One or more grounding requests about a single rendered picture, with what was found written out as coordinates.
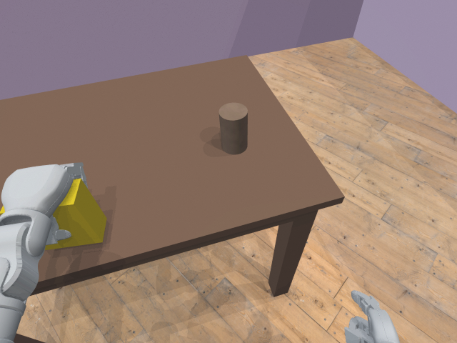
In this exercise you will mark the sponge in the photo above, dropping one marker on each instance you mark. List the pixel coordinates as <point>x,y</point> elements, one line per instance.
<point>80,215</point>

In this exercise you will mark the robot left forearm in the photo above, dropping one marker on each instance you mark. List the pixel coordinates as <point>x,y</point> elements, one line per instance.
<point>23,236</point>

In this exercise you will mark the right robot hand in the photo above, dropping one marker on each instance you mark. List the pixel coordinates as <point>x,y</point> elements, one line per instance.
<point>378,328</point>

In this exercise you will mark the left robot hand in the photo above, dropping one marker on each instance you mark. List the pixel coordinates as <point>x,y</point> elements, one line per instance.
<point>42,188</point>

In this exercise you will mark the table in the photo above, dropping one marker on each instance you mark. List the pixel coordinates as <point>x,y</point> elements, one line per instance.
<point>154,163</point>

